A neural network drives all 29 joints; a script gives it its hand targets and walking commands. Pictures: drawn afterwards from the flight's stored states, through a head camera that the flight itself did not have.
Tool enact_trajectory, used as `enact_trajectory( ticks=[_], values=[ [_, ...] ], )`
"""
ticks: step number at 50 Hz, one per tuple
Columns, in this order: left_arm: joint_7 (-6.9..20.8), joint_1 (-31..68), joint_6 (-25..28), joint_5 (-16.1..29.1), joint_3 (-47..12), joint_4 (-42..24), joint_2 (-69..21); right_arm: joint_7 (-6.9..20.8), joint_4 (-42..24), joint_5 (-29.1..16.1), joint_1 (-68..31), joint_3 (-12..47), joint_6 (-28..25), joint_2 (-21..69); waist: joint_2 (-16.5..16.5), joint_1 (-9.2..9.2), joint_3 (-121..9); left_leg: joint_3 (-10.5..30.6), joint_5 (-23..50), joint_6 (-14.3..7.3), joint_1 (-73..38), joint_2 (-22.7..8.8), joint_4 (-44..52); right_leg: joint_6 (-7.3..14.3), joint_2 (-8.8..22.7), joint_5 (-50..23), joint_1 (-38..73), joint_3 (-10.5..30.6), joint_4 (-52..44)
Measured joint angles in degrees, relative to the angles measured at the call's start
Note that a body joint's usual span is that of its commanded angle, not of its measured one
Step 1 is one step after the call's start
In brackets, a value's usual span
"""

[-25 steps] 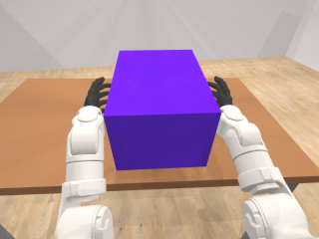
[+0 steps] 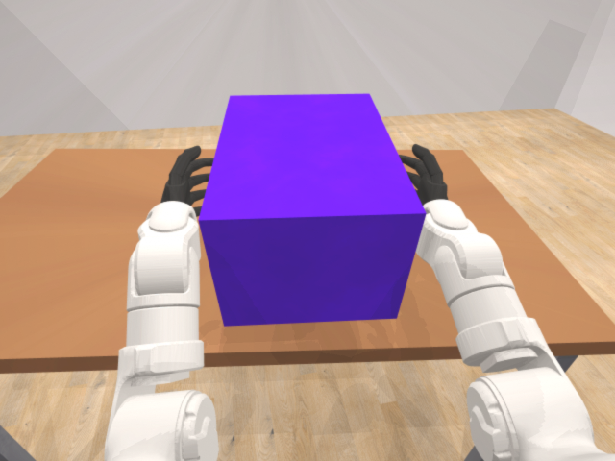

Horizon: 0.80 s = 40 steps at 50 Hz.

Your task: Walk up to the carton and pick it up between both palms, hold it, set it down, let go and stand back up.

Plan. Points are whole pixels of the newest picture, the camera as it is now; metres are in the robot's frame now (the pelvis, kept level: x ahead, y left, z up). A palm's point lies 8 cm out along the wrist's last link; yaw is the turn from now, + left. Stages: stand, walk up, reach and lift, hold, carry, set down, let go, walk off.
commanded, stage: hold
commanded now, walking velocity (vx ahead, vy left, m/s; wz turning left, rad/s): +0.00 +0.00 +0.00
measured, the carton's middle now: (305, 196) +0.43 +0.00 +0.19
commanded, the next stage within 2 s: none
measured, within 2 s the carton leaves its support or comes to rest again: neither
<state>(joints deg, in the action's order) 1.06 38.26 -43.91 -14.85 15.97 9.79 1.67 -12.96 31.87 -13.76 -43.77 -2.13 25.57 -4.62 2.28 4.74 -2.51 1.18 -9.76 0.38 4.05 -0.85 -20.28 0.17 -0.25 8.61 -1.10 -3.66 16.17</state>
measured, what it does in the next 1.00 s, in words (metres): stands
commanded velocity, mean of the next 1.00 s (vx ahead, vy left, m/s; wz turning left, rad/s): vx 0.00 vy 0.00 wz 0.00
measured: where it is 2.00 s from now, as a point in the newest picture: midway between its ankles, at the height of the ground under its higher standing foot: outside the picture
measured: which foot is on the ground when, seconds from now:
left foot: down 0.00-1.00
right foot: down 0.00-1.00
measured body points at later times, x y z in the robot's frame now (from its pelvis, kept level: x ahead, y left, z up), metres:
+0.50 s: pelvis +0.00 +0.00 +0.00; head -0.07 +0.03 +0.44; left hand +0.38 +0.16 +0.22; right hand +0.38 -0.15 +0.22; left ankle +0.02 +0.12 -0.75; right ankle +0.01 -0.11 -0.75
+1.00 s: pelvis +0.00 +0.00 +0.00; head -0.06 +0.02 +0.44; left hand +0.38 +0.16 +0.22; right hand +0.38 -0.16 +0.22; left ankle +0.02 +0.12 -0.75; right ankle +0.01 -0.11 -0.75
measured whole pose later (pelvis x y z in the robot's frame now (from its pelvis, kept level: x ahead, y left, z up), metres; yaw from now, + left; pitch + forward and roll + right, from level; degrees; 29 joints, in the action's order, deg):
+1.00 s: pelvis +0.00 +0.00 +0.00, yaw +0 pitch -7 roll -1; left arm 1.2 37.2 -44.0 -15.3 16.1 8.6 0.9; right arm -13.3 30.6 -14.5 -42.4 -0.7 25.7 -5.3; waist 1.9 5.0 -2.4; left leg 1.0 -10.2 0.3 3.0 -0.9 -20.3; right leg 0.1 -0.3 8.8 -0.1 -3.4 16.0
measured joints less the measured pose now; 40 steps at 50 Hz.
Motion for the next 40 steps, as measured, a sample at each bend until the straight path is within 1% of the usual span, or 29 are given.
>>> enact_trajectory(
  ticks=[8, 13, 24, 40],
  values=[
    [-0.1, -1.3, -0.1, 0.1, -0.5, -1.9, -0.4, -0.5, -2.2, -0.9, 1.5, 1.1, 0.1, -0.5, -0.3, 0.47, 0.0, -0.1, -0.5, -0.1, -0.4, 0.0, -0.4, -0.1, 0.0, 0.2, 0.6, 0.1, -0.1],
    [-0.1, -1.4, -0.3, -0.2, -0.4, -2.2, -0.8, -0.5, -2.5, -1.1, 1.8, 1.0, 0.3, -0.6, -0.4, 0.42, 0.0, -0.3, -0.6, -0.1, -1.0, 0.0, -0.4, -0.2, 0.0, 0.3, 1.1, 0.3, -0.1],
    [0.2, -0.4, -0.4, -0.6, 0.3, -0.7, -0.6, -0.1, -0.7, -0.2, 0.6, 0.4, 0.4, -0.2, 0.0, -0.16, 0.3, -0.6, -0.1, -0.2, -1.0, 0.0, 0.2, -0.1, 0.0, -0.1, 0.7, 0.6, 0.0],
    [-0.4, 0.2, 0.1, 0.1, -0.6, -0.4, -0.1, 0.1, -0.9, -0.2, 0.8, 0.0, -0.6, -0.2, -0.2, 0.08, -0.4, -0.2, -0.1, 0.0, 0.0, 0.0, -0.1, 0.0, 0.0, 0.0, -0.1, 0.2, 0.0]
  ],
)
